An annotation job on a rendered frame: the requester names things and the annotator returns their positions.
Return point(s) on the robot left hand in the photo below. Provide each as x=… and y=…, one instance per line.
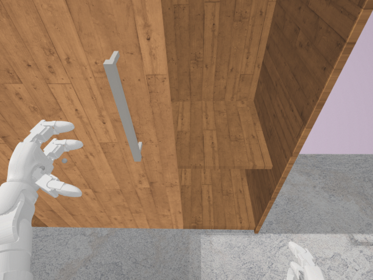
x=27, y=158

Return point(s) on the robot right hand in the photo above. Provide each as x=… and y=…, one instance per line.
x=306, y=261

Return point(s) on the handle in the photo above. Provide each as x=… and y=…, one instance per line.
x=120, y=100

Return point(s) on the left robot forearm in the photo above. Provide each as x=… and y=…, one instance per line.
x=17, y=208

